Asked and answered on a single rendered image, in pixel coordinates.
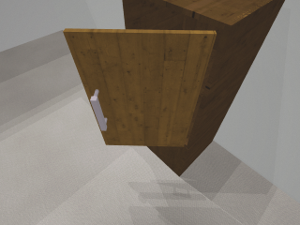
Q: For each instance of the handle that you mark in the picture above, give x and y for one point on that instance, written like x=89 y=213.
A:
x=102 y=121

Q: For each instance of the cupboard door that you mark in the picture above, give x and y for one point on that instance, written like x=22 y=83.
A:
x=148 y=80

